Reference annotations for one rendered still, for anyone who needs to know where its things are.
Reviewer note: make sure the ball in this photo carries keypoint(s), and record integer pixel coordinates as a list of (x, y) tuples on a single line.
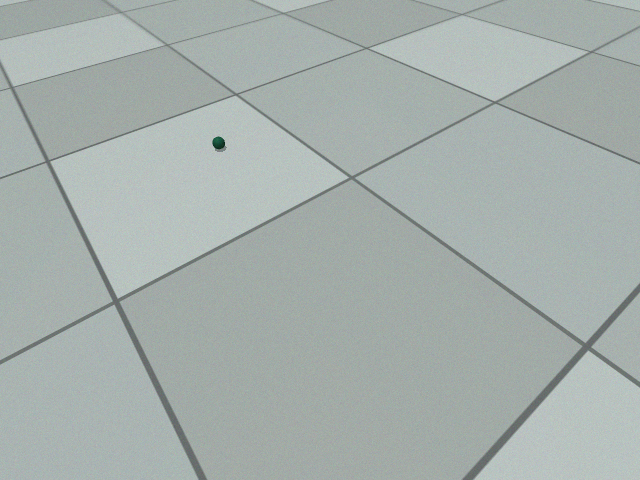
[(218, 142)]

